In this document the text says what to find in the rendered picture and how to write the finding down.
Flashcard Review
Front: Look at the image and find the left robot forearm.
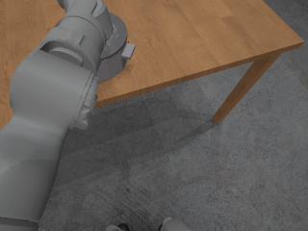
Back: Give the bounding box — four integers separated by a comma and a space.
9, 0, 114, 108

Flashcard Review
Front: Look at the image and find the lid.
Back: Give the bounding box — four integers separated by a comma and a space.
54, 12, 128, 62

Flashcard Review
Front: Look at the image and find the table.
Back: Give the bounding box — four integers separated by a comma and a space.
0, 0, 304, 130

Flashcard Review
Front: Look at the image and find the right robot shin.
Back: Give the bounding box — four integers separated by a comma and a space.
162, 217, 172, 227

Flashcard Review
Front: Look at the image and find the pot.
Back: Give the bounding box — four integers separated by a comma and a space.
95, 42, 136, 82

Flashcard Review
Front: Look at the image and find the robot right thigh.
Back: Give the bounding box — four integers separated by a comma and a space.
160, 219, 193, 231

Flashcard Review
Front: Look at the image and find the robot left upper arm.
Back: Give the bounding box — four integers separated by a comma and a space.
0, 50, 100, 231

